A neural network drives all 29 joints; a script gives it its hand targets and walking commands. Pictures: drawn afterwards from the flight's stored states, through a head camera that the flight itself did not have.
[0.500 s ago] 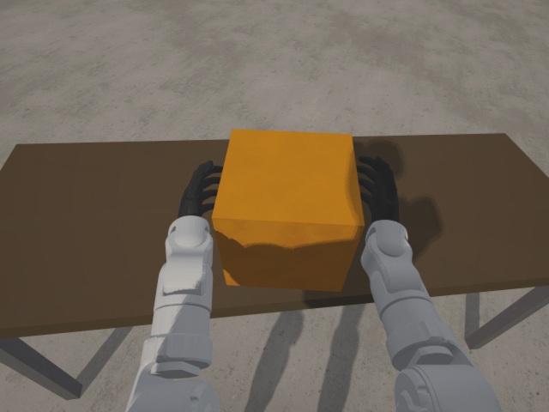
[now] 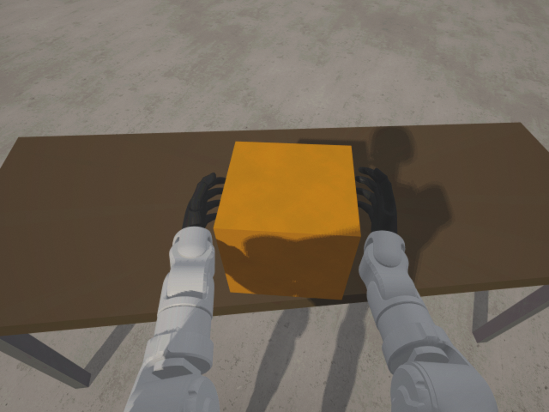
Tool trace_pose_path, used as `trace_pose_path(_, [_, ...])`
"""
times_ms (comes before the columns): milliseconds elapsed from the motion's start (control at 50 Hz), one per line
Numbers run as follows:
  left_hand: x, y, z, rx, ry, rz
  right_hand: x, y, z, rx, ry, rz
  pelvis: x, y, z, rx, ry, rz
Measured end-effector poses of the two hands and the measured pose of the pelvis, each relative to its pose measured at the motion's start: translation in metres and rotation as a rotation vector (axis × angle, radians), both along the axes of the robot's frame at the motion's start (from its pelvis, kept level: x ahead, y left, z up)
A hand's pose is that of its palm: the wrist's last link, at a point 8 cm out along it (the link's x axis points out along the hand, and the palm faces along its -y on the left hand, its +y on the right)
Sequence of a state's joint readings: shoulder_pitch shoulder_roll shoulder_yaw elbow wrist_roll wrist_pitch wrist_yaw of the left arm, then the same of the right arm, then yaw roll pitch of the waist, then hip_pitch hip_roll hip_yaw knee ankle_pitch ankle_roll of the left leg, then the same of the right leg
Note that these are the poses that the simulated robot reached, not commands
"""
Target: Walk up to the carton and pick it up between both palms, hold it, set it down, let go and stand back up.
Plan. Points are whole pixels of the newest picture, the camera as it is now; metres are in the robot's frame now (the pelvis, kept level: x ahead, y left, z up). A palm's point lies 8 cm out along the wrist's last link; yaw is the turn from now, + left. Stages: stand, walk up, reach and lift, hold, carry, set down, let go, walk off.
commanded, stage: set down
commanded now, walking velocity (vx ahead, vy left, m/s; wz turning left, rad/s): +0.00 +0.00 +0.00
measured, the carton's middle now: (288, 221) +0.40 +0.01 +0.02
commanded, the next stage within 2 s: none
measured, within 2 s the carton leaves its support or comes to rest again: rests again in 1.98 s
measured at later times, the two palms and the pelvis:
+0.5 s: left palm (206, 241) +0.36 +0.14 +0.00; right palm (376, 230) +0.38 -0.13 +0.04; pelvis +0.00 +0.00 +0.00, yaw -2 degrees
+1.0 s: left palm (207, 242) +0.37 +0.15 -0.01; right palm (372, 234) +0.38 -0.13 +0.02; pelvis +0.01 +0.01 +0.00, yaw -2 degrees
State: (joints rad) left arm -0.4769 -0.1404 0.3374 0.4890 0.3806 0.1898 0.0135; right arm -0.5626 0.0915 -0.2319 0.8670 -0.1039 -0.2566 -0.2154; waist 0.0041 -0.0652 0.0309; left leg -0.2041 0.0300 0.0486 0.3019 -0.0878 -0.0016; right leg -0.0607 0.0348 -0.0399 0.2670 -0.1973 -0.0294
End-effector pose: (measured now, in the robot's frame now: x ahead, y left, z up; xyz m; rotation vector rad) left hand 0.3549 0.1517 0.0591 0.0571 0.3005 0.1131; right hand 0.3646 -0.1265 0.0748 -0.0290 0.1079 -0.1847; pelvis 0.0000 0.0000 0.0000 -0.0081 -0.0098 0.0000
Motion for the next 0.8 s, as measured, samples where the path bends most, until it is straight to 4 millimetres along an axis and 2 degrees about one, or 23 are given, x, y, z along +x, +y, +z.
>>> trace_pose_path(320, [0.004,-0.005,-0.034,-0.038,0.036,-0.001,0.006,-0.004,-0.022,-0.006,0.039,-0.001,0.0,0.0,0.0,0.001,0.072,-0.027])
trace_pose_path(580, [0.01,-0.007,-0.064,-0.051,0.056,0.006,0.017,-0.005,-0.043,-0.008,0.07,0.01,0.007,0.001,-0.002,0.002,0.166,-0.037])
trace_pose_path(800, [0.015,-0.008,-0.073,-0.049,0.028,0.012,0.023,-0.006,-0.053,0.001,0.056,0.018,0.014,0.004,-0.004,-0.002,0.221,-0.036])
